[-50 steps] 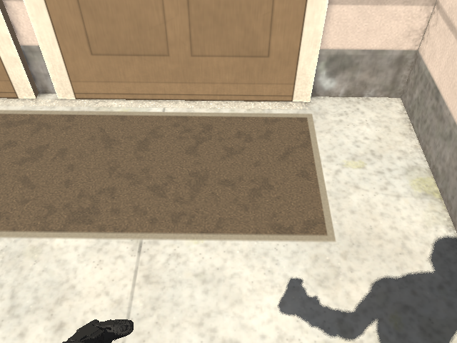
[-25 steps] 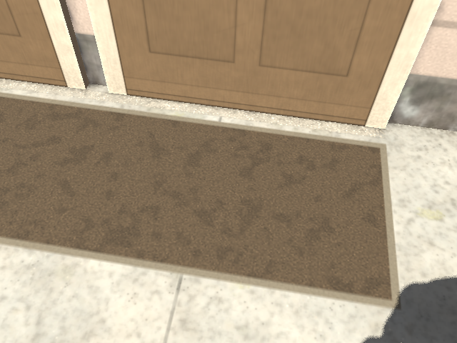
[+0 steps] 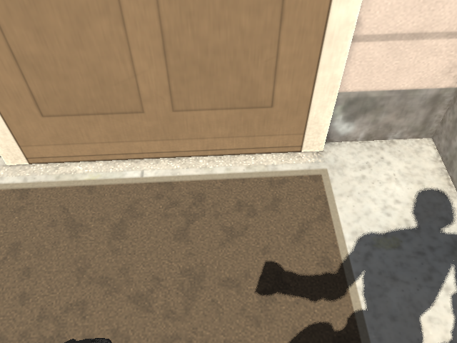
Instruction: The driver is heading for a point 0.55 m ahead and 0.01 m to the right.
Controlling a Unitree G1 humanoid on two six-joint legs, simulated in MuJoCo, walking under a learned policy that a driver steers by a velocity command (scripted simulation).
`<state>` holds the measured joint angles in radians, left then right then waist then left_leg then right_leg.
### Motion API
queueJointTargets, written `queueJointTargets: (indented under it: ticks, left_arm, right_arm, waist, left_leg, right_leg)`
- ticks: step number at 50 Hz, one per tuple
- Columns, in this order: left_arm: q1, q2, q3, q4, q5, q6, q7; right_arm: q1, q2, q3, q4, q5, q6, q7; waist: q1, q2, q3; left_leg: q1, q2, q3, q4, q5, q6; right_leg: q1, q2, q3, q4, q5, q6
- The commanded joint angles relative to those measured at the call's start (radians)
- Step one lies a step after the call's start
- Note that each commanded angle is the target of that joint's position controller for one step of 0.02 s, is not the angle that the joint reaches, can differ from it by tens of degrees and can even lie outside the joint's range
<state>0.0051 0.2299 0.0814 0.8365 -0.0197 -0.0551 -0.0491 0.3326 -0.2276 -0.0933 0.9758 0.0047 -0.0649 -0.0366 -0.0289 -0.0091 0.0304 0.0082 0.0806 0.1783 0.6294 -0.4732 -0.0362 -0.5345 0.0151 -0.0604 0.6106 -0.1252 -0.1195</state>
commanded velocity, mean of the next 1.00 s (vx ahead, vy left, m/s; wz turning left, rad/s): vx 0.36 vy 0.00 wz -0.18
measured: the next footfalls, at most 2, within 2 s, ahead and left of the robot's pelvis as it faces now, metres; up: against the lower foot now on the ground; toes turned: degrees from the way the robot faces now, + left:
left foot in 0.50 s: +0.47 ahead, +0.08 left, +0.00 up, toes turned -9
right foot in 0.92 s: +0.55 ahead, -0.17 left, +0.00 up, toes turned -7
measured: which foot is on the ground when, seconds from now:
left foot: down 0.00-0.00, up 0.02-0.48, down 0.50-1.00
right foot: down 0.00-0.52, up 0.54-0.90, down 0.92-1.00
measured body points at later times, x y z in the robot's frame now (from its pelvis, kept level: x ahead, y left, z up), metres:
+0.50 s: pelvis +0.29 +0.00 +0.01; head +0.32 +0.00 +0.46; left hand +0.34 +0.28 -0.12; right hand +0.49 -0.26 -0.06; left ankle +0.43 +0.08 -0.72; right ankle +0.12 -0.08 -0.71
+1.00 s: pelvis +0.46 -0.04 +0.02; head +0.47 -0.05 +0.47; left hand +0.70 +0.16 -0.07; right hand +0.51 -0.31 -0.11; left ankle +0.43 +0.09 -0.71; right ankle +0.51 -0.17 -0.71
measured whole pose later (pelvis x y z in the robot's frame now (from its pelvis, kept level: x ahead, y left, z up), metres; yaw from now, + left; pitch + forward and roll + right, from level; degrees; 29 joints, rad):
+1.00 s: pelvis +0.46 -0.04 +0.02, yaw -9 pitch +0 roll +1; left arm 0.05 0.23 0.03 0.80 0.02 -0.04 0.01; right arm 0.19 -0.23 -0.01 0.92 -0.03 -0.07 -0.01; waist -0.04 -0.01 0.01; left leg -0.13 -0.02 0.02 0.43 -0.30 -0.01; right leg -0.34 -0.01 0.04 0.48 -0.15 0.00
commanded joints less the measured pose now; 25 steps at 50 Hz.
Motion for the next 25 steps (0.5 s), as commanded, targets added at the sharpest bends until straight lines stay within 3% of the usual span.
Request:
queueJointTargets:
  ticks: [1,2,3,4,5,8,11,14,18,20,22,23,24,25]
  left_arm:
    - [0.409,0.267,0.068,0.021,0.004,-0.004,0.021]
    - [0.375,0.209,0.054,0.016,0.014,-0.007,0.028]
    - [0.299,0.164,0.042,-0.008,0.008,-0.013,0.031]
    - [0.222,0.134,0.032,-0.028,0.007,-0.017,0.030]
    - [0.185,0.108,0.022,-0.042,0.012,-0.022,0.031]
    - [0.200,0.123,0.021,-0.049,0.010,-0.028,0.045]
    - [0.255,0.145,0.025,-0.034,0.007,-0.030,0.061]
    - [0.303,0.146,0.024,-0.018,0.002,-0.028,0.063]
    - [0.368,0.147,0.022,0.009,0.000,-0.026,0.060]
    - [0.393,0.154,0.024,0.018,0.003,-0.018,0.065]
    - [0.378,0.174,0.029,0.015,0.006,-0.009,0.072]
    - [0.332,0.190,0.030,-0.006,0.014,-0.006,0.074]
    - [0.309,0.170,0.023,-0.018,0.017,-0.005,0.072]
    - [0.280,0.135,0.007,-0.041,0.031,-0.009,0.071]
  right_arm:
    - [-0.001,-0.070,0.015,-0.129,0.007,-0.081,0.030]
    - [-0.093,-0.120,0.000,-0.152,0.041,-0.103,0.039]
    - [-0.144,-0.124,0.004,-0.164,0.036,-0.112,0.033]
    - [-0.172,-0.128,-0.004,-0.167,0.009,-0.109,0.022]
    - [-0.174,-0.136,-0.014,-0.176,-0.004,-0.096,0.015]
    - [-0.158,-0.099,-0.013,-0.193,-0.009,-0.058,0.011]
    - [-0.256,-0.070,0.002,-0.222,-0.019,-0.047,0.012]
    - [-0.355,-0.055,0.014,-0.243,-0.008,-0.049,0.025]
    - [-0.456,-0.079,0.018,-0.280,0.006,-0.054,0.043]
    - [-0.485,-0.092,0.019,-0.300,0.005,-0.064,0.056]
    - [-0.445,-0.121,0.013,-0.298,0.010,-0.073,0.061]
    - [-0.374,-0.149,0.003,-0.285,0.005,-0.078,0.058]
    - [-0.231,-0.179,-0.014,-0.242,-0.002,-0.080,0.053]
    - [-0.042,-0.224,-0.026,-0.208,-0.019,-0.082,0.050]
  waist:
    - [0.138,-0.193,-0.435]
    - [0.152,-0.151,-0.325]
    - [0.124,-0.069,-0.239]
    - [0.080,-0.001,-0.174]
    - [0.042,0.005,-0.149]
    - [0.001,-0.012,-0.109]
    - [0.032,-0.033,-0.071]
    - [0.077,-0.059,-0.050]
    - [0.122,-0.063,-0.006]
    - [0.126,-0.063,0.003]
    - [0.093,-0.091,-0.008]
    - [0.048,-0.102,-0.047]
    - [-0.017,-0.089,-0.141]
    - [-0.096,-0.023,-0.271]
  left_leg:
    - [-0.767,-0.131,-0.251,0.814,-0.080,0.014]
    - [-0.863,-0.072,-0.280,0.827,-0.005,0.039]
    - [-0.843,-0.024,-0.269,0.753,0.082,0.054]
    - [-0.775,0.009,-0.261,0.668,0.127,0.049]
    - [-0.693,0.032,-0.262,0.609,0.148,0.044]
    - [-0.642,0.045,-0.243,0.461,0.178,0.018]
    - [-0.641,0.033,-0.215,0.244,0.366,0.000]
    - [-0.579,-0.007,-0.198,0.036,0.557,0.013]
    - [-0.619,-0.025,-0.203,-0.073,0.565,0.038]
    - [-0.660,-0.033,-0.201,-0.108,0.487,0.062]
    - [-0.596,-0.051,-0.187,-0.146,0.397,0.088]
    - [-0.476,-0.079,-0.159,-0.172,0.384,0.104]
    - [-0.267,-0.082,-0.159,-0.177,0.416,0.136]
    - [0.020,0.056,-0.315,-0.134,0.430,0.210]
  right_leg:
    - [0.993,-0.355,0.887,-0.304,-0.115,-0.322]
    - [0.935,-0.313,0.733,-0.302,-0.053,-0.259]
    - [0.788,-0.270,0.590,-0.296,0.034,-0.218]
    - [0.619,-0.236,0.499,-0.310,0.133,-0.196]
    - [0.501,-0.211,0.443,-0.331,0.201,-0.188]
    - [0.367,-0.190,0.378,-0.378,0.253,-0.184]
    - [0.316,-0.152,0.289,-0.400,0.302,-0.150]
    - [0.306,-0.116,0.238,-0.396,0.244,-0.105]
    - [0.420,-0.174,0.296,-0.363,0.163,-0.103]
    - [0.516,-0.211,0.328,-0.314,0.210,-0.098]
    - [0.556,-0.222,0.335,-0.261,0.331,-0.074]
    - [0.545,-0.198,0.315,-0.191,0.495,-0.061]
    - [0.500,-0.144,0.278,-0.047,0.606,-0.039]
    - [0.321,-0.086,0.242,0.199,0.441,-0.009]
